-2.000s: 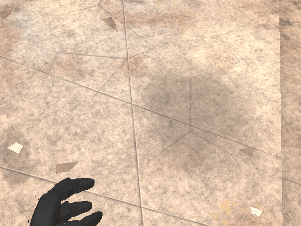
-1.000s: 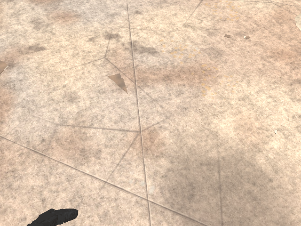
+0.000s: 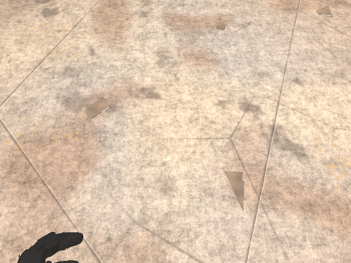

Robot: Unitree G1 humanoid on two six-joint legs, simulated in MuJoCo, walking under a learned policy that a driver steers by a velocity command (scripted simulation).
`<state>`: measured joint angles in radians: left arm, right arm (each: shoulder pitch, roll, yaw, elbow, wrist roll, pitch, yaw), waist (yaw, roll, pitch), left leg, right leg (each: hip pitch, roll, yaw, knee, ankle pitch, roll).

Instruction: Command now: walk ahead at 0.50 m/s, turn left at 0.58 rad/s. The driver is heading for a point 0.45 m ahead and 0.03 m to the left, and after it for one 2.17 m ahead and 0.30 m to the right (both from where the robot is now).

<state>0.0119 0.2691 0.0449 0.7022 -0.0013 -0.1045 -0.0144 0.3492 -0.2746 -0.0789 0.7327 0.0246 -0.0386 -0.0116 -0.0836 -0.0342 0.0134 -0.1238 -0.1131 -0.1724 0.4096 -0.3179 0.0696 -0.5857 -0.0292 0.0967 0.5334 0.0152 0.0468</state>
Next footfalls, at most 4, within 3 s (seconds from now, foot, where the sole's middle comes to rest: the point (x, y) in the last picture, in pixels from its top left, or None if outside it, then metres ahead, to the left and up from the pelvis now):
0.06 right None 0.21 -0.14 -0.78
0.56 left None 0.42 0.19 -0.78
1.04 right None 0.45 -0.06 -0.78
1.54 left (120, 262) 0.48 0.17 -0.78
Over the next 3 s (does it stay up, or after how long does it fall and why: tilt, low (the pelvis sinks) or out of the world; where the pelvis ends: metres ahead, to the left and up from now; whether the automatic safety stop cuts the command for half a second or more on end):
stays up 0.64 -0.12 -0.01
